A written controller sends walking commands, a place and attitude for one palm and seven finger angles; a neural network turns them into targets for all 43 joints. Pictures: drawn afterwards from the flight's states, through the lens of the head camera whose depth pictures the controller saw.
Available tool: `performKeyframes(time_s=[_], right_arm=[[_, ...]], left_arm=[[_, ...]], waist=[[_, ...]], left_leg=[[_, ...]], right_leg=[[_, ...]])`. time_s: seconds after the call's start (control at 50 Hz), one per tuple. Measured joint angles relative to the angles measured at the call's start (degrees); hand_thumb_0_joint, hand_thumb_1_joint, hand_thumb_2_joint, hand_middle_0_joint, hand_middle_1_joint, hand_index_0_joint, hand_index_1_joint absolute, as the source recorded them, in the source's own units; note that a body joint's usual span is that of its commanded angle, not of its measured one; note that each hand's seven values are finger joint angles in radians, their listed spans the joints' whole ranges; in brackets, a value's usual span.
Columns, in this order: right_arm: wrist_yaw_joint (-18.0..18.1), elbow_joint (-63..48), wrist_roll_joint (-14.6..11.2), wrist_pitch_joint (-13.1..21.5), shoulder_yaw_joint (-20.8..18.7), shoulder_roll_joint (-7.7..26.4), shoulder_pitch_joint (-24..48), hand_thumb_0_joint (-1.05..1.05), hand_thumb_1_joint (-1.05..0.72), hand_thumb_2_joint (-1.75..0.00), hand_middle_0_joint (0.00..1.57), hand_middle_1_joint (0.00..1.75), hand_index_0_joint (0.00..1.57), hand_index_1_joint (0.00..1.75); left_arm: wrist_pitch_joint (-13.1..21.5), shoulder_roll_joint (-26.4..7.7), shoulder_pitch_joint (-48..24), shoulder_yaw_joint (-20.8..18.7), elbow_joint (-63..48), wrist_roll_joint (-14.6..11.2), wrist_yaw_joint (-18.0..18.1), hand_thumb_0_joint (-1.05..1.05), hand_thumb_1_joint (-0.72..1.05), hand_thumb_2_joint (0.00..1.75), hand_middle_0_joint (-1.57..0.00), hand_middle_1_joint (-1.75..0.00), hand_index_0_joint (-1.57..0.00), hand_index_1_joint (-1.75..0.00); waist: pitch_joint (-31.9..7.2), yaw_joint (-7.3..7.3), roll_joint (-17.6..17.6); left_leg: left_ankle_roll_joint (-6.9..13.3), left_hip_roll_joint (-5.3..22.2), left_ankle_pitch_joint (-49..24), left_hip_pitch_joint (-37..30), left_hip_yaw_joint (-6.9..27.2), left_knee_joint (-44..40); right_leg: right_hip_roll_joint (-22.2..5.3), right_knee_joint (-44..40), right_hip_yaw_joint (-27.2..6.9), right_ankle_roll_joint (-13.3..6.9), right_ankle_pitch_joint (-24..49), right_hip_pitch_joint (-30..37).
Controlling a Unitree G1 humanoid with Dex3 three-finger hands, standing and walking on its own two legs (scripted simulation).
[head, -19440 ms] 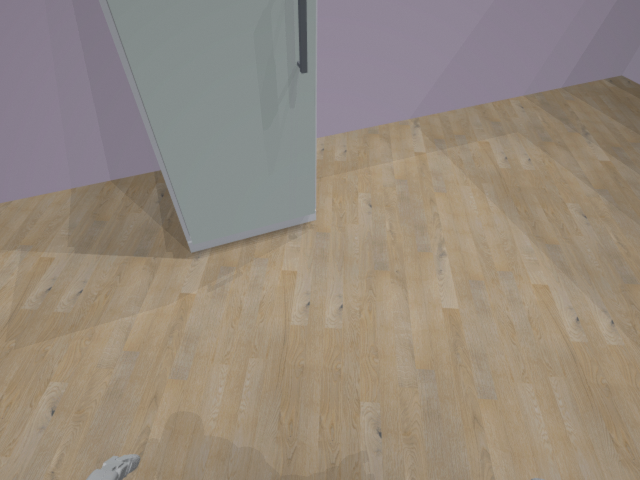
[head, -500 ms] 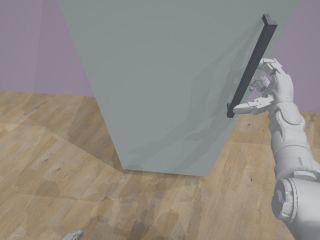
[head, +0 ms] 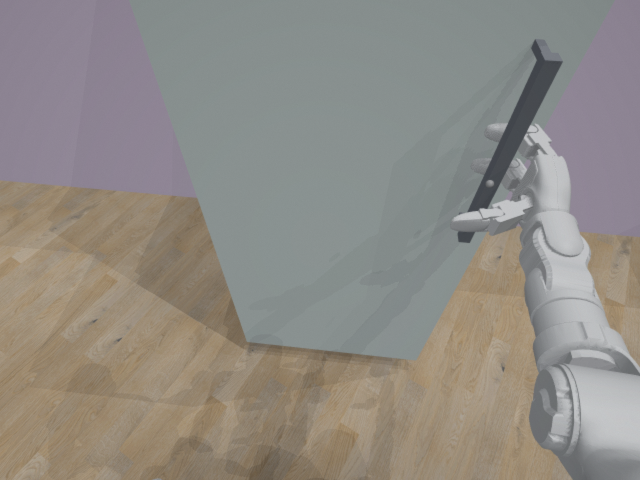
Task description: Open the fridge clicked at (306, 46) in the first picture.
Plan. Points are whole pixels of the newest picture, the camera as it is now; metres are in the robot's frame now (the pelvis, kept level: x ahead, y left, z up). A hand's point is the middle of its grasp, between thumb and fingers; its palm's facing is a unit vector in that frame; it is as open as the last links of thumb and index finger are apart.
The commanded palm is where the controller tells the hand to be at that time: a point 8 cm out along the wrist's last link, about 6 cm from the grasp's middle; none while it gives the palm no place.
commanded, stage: slide the fingers in behind the handle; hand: right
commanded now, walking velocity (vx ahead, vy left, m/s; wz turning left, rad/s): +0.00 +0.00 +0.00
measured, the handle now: (495, 159) +0.52 -0.16 +0.13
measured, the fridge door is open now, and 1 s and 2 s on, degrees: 0 0 0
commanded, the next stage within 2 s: grip the handle and tug to test in 0.60 s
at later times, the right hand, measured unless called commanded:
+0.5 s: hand (483, 182) +0.47 -0.13 +0.14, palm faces -0.02 +1.00 +0.00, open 14.0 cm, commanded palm +0.44 -0.18 +0.14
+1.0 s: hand (488, 185) +0.46 -0.14 +0.14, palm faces -0.01 +1.00 +0.00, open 12.1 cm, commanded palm +0.43 -0.18 +0.14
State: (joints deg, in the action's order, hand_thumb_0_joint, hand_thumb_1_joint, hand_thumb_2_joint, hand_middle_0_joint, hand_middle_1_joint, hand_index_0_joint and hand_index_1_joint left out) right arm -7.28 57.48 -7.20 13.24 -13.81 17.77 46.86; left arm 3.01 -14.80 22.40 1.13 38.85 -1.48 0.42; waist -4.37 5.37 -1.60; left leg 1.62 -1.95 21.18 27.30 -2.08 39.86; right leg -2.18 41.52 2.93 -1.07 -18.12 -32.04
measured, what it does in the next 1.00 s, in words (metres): stands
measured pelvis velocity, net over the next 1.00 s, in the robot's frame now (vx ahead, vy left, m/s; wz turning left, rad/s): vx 0.00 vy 0.00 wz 0.00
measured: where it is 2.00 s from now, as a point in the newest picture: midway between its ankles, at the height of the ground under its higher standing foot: outside the picture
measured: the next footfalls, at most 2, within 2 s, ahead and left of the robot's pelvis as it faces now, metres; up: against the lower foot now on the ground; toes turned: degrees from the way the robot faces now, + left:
none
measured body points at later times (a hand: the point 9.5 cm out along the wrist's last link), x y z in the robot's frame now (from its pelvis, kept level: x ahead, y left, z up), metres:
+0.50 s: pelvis +0.00 +0.00 +0.00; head +0.04 +0.01 +0.45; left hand +0.05 +0.26 -0.12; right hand +0.46 -0.19 +0.14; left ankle -0.02 +0.10 -0.72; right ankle +0.03 -0.11 -0.72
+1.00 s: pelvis +0.00 +0.00 +0.00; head +0.04 +0.00 +0.45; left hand +0.06 +0.26 -0.11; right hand +0.46 -0.19 +0.14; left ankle -0.02 +0.10 -0.72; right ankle +0.03 -0.11 -0.72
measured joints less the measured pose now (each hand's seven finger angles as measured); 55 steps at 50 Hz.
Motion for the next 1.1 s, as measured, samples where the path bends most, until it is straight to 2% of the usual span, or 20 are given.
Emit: performKeyframes(time_s=[0.14, 0.38, 0.54, 0.78, 0.92, 1.1], right_arm=[[0.17, 0.93, -0.13, -0.58, 1.35, -0.42, 0.99, -0.02, 0.51, -0.30, 0.30, 1.20, 0.30, 1.20], [0.83, 2.15, 0.35, 0.61, 0.92, -0.42, 1.85, -0.02, 0.51, -0.30, 0.30, 1.20, 0.30, 1.20], [-0.06, 1.52, -0.10, 0.26, 0.23, -0.27, 0.77, -0.02, 0.51, -0.30, 0.30, 1.20, 0.30, 1.20], [0.50, -0.74, -0.33, -0.29, 1.05, -1.23, -0.85, -0.02, 0.49, -0.31, 0.30, 1.21, 0.30, 1.20], [0.42, -1.65, -0.21, -0.62, 0.40, -0.75, -1.50, -0.01, 0.33, -0.38, 0.32, 1.23, 0.31, 1.22], [1.34, -4.10, -0.91, -1.39, 1.12, -1.33, -3.58, -0.01, -0.04, -0.54, 0.31, 1.26, 0.29, 1.24]], left_arm=[[0.32, -0.40, -0.64, -0.27, -0.19, -0.10, 0.11, 0.00, 0.91, 0.90, -0.20, -0.30, -0.20, -0.29], [0.53, -0.10, -1.10, 0.00, -0.07, 0.08, 0.00, 0.00, 0.91, 0.90, -0.20, -0.30, -0.20, -0.29], [0.14, -0.04, -0.46, 0.03, -0.24, -0.02, 0.01, 0.00, 0.91, 0.90, -0.20, -0.30, -0.20, -0.29], [-0.18, -0.12, -0.76, -0.22, -0.37, -0.10, -0.08, 0.00, 0.91, 0.90, -0.20, -0.30, -0.20, -0.29], [-0.14, 0.04, -1.23, -0.14, -0.71, -0.07, -0.01, 0.00, 0.91, 0.90, -0.20, -0.30, -0.20, -0.29], [-0.12, -0.03, -0.98, -0.36, -0.87, -0.22, -0.22, 0.00, 0.91, 0.90, -0.20, -0.30, -0.20, -0.29]], waist=[[0.12, -0.07, -0.11], [0.16, -0.05, 0.13], [-0.32, -0.02, 0.03], [-0.19, -0.43, -0.13], [-0.35, -0.30, 0.15], [-0.44, -0.37, -0.22]], left_leg=[[0.15, 0.05, -0.12, 0.07, -0.44, -0.10], [0.32, 0.07, 0.02, 0.59, -0.49, 0.25], [0.31, -0.05, 0.06, 0.03, -0.19, -0.17], [0.15, 0.07, 0.06, -0.79, -0.20, -0.51], [0.10, 0.04, -0.17, -0.84, 0.05, -0.74], [-0.15, 0.08, 0.09, -1.88, 0.53, -1.08]], right_leg=[[0.10, -0.12, -0.45, 0.13, 0.31, -0.22], [0.14, -0.18, -0.52, 0.29, 0.42, -0.57], [0.03, -0.52, -0.27, 0.29, 0.21, 0.07], [0.18, -0.66, -0.30, 0.15, 0.13, 0.77], [0.14, -0.91, -0.08, 0.09, 0.28, 0.92], [0.18, -1.05, 0.37, -0.10, -0.27, 2.02]])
